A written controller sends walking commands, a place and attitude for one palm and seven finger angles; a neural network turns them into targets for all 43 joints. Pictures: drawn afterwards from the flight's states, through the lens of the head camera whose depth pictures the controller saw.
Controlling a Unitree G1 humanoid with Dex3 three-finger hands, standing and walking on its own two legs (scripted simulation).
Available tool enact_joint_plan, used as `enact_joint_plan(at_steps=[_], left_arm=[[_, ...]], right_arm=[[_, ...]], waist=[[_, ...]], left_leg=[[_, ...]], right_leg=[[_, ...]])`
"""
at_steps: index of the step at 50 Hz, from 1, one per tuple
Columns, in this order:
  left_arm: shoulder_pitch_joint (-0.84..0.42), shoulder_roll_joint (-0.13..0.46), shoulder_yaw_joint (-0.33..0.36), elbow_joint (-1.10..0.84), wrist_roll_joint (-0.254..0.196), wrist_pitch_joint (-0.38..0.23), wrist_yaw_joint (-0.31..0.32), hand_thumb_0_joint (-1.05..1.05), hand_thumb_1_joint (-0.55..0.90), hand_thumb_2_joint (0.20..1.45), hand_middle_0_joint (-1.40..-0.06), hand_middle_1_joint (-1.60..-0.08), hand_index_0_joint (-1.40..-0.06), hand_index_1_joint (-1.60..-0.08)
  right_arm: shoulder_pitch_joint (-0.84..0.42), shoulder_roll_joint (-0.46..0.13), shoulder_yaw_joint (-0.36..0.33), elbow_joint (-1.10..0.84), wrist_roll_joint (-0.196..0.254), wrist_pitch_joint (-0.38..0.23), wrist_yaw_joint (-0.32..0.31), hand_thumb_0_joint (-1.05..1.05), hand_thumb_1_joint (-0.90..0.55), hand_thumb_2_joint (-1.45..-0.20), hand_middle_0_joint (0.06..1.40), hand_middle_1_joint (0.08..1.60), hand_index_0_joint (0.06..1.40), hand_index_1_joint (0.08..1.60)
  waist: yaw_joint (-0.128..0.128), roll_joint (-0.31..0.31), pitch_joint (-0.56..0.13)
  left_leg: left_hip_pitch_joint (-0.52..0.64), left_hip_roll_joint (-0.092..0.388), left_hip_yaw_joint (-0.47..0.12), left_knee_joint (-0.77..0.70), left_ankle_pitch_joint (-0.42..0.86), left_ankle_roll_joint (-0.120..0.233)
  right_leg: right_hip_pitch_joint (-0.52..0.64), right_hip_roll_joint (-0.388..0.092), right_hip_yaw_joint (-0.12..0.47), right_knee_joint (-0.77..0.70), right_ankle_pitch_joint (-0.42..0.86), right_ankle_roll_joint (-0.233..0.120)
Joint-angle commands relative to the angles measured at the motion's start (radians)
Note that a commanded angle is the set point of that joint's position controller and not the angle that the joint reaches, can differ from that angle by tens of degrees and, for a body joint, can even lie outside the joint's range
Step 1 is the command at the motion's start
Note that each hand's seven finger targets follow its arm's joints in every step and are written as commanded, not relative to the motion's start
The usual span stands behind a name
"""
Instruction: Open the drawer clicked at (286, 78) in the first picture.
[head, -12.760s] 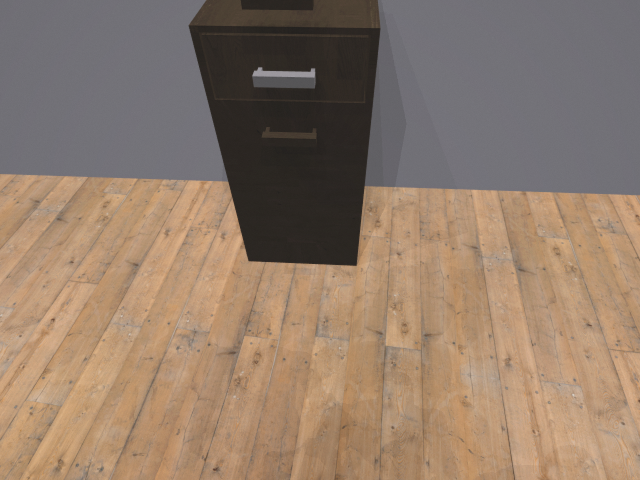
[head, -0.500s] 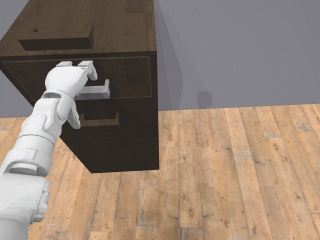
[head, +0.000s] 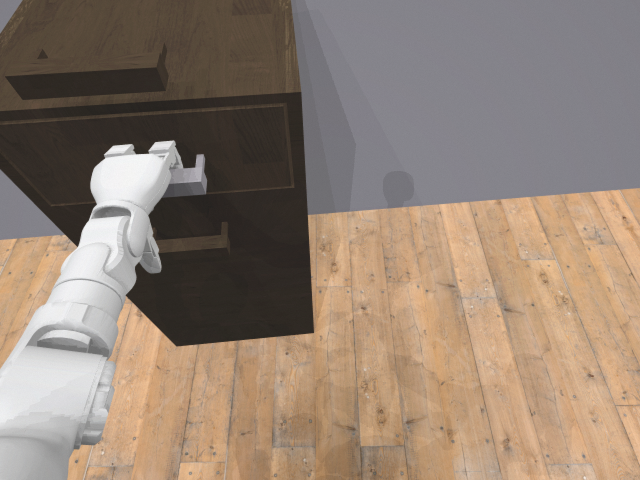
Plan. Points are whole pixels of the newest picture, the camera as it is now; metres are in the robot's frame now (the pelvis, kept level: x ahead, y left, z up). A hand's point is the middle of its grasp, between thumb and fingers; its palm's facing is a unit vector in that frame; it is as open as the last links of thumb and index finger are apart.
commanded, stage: lower the fingers behind the handle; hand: left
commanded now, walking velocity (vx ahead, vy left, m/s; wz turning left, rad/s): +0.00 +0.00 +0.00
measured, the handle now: (153, 173) +0.52 +0.23 +0.05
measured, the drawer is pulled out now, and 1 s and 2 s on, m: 0.00 0.00 0.03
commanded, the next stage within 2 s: close the thumb around the handle in 0.70 s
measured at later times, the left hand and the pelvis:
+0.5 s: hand (155, 214) +0.46 +0.22 +0.04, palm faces -0.05 -0.03 -1.00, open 13.8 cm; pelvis +0.00 -0.01 +0.00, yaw +0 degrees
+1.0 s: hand (148, 214) +0.46 +0.23 +0.03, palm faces -0.05 -0.03 -1.00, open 12.8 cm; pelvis +0.00 +0.00 +0.00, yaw +0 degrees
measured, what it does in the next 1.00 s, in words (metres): stands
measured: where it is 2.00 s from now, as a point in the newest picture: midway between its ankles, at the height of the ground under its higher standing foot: outside the picture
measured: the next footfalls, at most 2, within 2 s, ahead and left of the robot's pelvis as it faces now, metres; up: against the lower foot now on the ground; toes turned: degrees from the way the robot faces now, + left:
none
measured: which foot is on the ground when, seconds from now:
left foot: down 0.00-1.00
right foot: down 0.00-1.00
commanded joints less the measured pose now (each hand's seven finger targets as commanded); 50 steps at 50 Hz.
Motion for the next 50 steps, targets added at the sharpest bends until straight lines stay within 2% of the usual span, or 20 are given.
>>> enact_joint_plan(at_steps=[1,2,3,5,6,7,10,12,14,18,21,24,26,31,33,36,40,44,45,50], left_arm=[[-0.459,0.255,0.087,-0.232,0.005,-0.017,0.071,0.000,-0.500,0.300,-0.300,-1.200,-0.300,-1.200],[-0.450,0.298,0.128,-0.247,0.007,-0.025,0.079,0.000,-0.500,0.300,-0.300,-1.200,-0.300,-1.200],[-0.450,0.286,0.120,-0.269,0.008,-0.030,0.089,0.000,-0.500,0.300,-0.300,-1.200,-0.300,-1.200],[-0.401,0.266,0.119,-0.237,0.013,-0.025,0.104,0.000,-0.500,0.300,-0.300,-1.200,-0.300,-1.200],[-0.409,0.235,0.090,-0.219,0.016,-0.015,0.111,0.000,-0.500,0.300,-0.300,-1.200,-0.300,-1.200],[-0.426,0.217,0.080,-0.223,0.013,-0.014,0.113,0.000,-0.500,0.300,-0.300,-1.200,-0.300,-1.200],[-0.400,0.259,0.106,-0.197,0.023,0.011,0.125,0.000,-0.500,0.300,-0.300,-1.200,-0.300,-1.200],[-0.405,0.204,0.070,-0.201,0.020,0.019,0.125,0.000,-0.500,0.300,-0.300,-1.200,-0.300,-1.200],[-0.354,0.229,0.089,-0.154,0.020,0.034,0.122,0.000,-0.500,0.300,-0.300,-1.200,-0.300,-1.200],[-0.350,0.239,0.090,-0.184,0.013,0.032,0.105,0.000,-0.500,0.300,-0.300,-1.200,-0.300,-1.200],[-0.338,0.220,0.069,-0.169,0.008,0.032,0.090,0.000,-0.500,0.300,-0.300,-1.200,-0.300,-1.200],[-0.338,0.281,0.107,-0.151,0.012,0.022,0.086,0.000,-0.500,0.300,-0.300,-1.200,-0.300,-1.200],[-0.350,0.278,0.097,-0.147,0.011,0.018,0.082,0.000,-0.500,0.300,-0.300,-1.200,-0.300,-1.200],[-0.387,0.253,0.075,-0.172,0.008,-0.002,0.084,0.000,-0.500,0.300,-0.300,-1.200,-0.300,-1.200],[-0.359,0.300,0.121,-0.174,0.007,-0.013,0.086,0.000,-0.500,0.300,-0.300,-1.200,-0.300,-1.200],[-0.337,0.290,0.114,-0.149,0.001,-0.007,0.086,0.000,-0.500,0.300,-0.300,-1.200,-0.300,-1.200],[-0.346,0.296,0.109,-0.146,0.006,-0.004,0.089,0.000,-0.500,0.300,-0.300,-1.200,-0.300,-1.200],[-0.330,0.302,0.121,-0.148,0.005,-0.005,0.087,0.000,-0.276,0.396,-0.316,-1.224,-0.316,-1.224],[-0.345,0.272,0.093,-0.152,0.002,-0.003,0.084,0.000,-0.220,0.420,-0.320,-1.230,-0.320,-1.230],[-0.383,0.264,0.081,-0.147,0.008,-0.001,0.084,0.000,0.060,0.540,-0.340,-1.260,-0.340,-1.260]], right_arm=[[0.108,-0.157,-0.067,-0.063,-0.008,-0.021,-0.009,0.000,-0.900,-0.900,0.200,0.300,0.200,0.300],[0.108,-0.160,-0.068,-0.061,-0.011,-0.020,-0.012,0.000,-0.900,-0.900,0.200,0.300,0.200,0.300],[0.109,-0.156,-0.069,-0.063,-0.013,-0.021,-0.011,0.000,-0.900,-0.900,0.200,0.300,0.200,0.300],[0.104,-0.150,-0.070,-0.057,-0.011,-0.023,-0.010,0.000,-0.900,-0.900,0.200,0.300,0.200,0.300],[0.101,-0.152,-0.069,-0.051,-0.010,-0.023,-0.008,0.000,-0.900,-0.900,0.200,0.300,0.200,0.300],[0.101,-0.151,-0.070,-0.047,-0.012,-0.025,-0.005,0.000,-0.900,-0.900,0.200,0.300,0.200,0.300],[0.099,-0.156,-0.068,-0.046,-0.010,-0.024,-0.003,0.000,-0.900,-0.900,0.200,0.300,0.200,0.300],[0.102,-0.151,-0.072,-0.044,-0.012,-0.026,0.000,0.000,-0.900,-0.900,0.200,0.300,0.200,0.300],[0.101,-0.155,-0.069,-0.043,-0.009,-0.024,-0.001,0.000,-0.900,-0.900,0.200,0.300,0.200,0.300],[0.095,-0.154,-0.068,-0.053,-0.008,-0.021,-0.007,0.000,-0.900,-0.900,0.200,0.300,0.200,0.300],[0.086,-0.153,-0.063,-0.059,-0.002,-0.021,-0.011,0.000,-0.900,-0.900,0.200,0.300,0.200,0.300],[0.087,-0.159,-0.059,-0.055,-0.001,-0.021,-0.019,0.000,-0.900,-0.900,0.200,0.300,0.200,0.300],[0.088,-0.157,-0.056,-0.058,0.002,-0.023,-0.022,0.000,-0.900,-0.900,0.200,0.300,0.200,0.300],[0.094,-0.154,-0.059,-0.057,0.000,-0.029,-0.021,0.000,-0.900,-0.900,0.200,0.300,0.200,0.300],[0.102,-0.156,-0.064,-0.055,-0.004,-0.027,-0.022,0.000,-0.900,-0.900,0.200,0.300,0.200,0.300],[0.100,-0.158,-0.061,-0.051,-0.002,-0.026,-0.023,0.000,-0.900,-0.900,0.200,0.300,0.200,0.300],[0.098,-0.159,-0.060,-0.052,0.000,-0.026,-0.021,0.000,-0.900,-0.900,0.200,0.300,0.200,0.300],[0.104,-0.158,-0.063,-0.052,-0.001,-0.022,-0.019,0.000,-0.900,-0.900,0.200,0.300,0.200,0.300],[0.101,-0.158,-0.060,-0.054,-0.001,-0.023,-0.018,0.000,-0.900,-0.900,0.200,0.300,0.200,0.300],[0.106,-0.160,-0.061,-0.050,0.000,-0.023,-0.018,0.000,-0.900,-0.900,0.200,0.300,0.200,0.300]], waist=[[-0.008,0.001,-0.429],[0.001,-0.002,-0.462],[0.001,0.015,-0.494],[0.007,0.014,-0.458],[-0.007,0.009,-0.418],[-0.012,0.011,-0.416],[0.002,0.024,-0.417],[-0.009,0.023,-0.430],[0.001,-0.001,-0.404],[0.006,0.001,-0.444],[-0.002,-0.032,-0.378],[-0.002,-0.039,-0.360],[-0.005,-0.036,-0.345],[-0.012,0.000,-0.377],[0.001,-0.007,-0.430],[-0.004,-0.038,-0.399],[-0.003,-0.012,-0.377],[0.003,-0.014,-0.406],[-0.008,-0.004,-0.391],[-0.018,-0.009,-0.376]], left_leg=[[0.326,-0.031,-0.051,-0.015,0.458,0.020],[0.331,-0.030,-0.052,-0.008,0.489,0.020],[0.342,-0.033,-0.051,0.000,0.507,0.020],[0.318,-0.034,-0.049,0.003,0.509,0.017],[0.310,-0.030,-0.051,0.001,0.488,0.017],[0.306,-0.030,-0.049,0.001,0.490,0.017],[0.293,-0.031,-0.045,0.001,0.464,0.015],[0.305,-0.030,-0.045,0.006,0.487,0.016],[0.277,-0.031,-0.040,0.001,0.454,0.016],[0.281,-0.036,-0.031,0.000,0.465,0.021],[0.244,-0.039,-0.028,-0.013,0.412,0.023],[0.222,-0.041,-0.025,-0.016,0.382,0.026],[0.207,-0.042,-0.024,-0.023,0.354,0.025],[0.236,-0.042,-0.026,-0.013,0.368,0.024],[0.246,-0.043,-0.026,0.000,0.413,0.025],[0.216,-0.044,-0.022,-0.002,0.400,0.024],[0.211,-0.046,-0.024,-0.005,0.386,0.023],[0.229,-0.044,-0.026,0.003,0.421,0.023],[0.231,-0.043,-0.026,-0.001,0.410,0.022],[0.242,-0.039,-0.033,-0.001,0.400,0.022]], right_leg=[[0.103,0.057,-0.001,-0.040,0.369,-0.031],[0.123,0.057,0.001,-0.034,0.393,-0.032],[0.129,0.057,0.005,-0.027,0.413,-0.029],[0.119,0.058,-0.001,-0.023,0.413,-0.030],[0.089,0.059,-0.006,-0.025,0.393,-0.030],[0.089,0.058,-0.006,-0.028,0.392,-0.031],[0.088,0.059,-0.004,-0.024,0.378,-0.032],[0.091,0.059,-0.006,-0.026,0.396,-0.033],[0.097,0.059,-0.005,-0.026,0.387,-0.032],[0.145,0.054,0.005,-0.029,0.429,-0.028],[0.142,0.053,0.003,-0.042,0.409,-0.026],[0.150,0.049,0.012,-0.048,0.402,-0.025],[0.145,0.047,0.012,-0.052,0.379,-0.025],[0.125,0.048,0.014,-0.047,0.378,-0.025],[0.158,0.048,0.020,-0.035,0.424,-0.024],[0.161,0.046,0.016,-0.039,0.439,-0.021],[0.141,0.048,0.014,-0.040,0.411,-0.023],[0.149,0.050,0.013,-0.033,0.434,-0.024],[0.134,0.050,0.010,-0.037,0.420,-0.024],[0.099,0.052,0.007,-0.039,0.383,-0.025]])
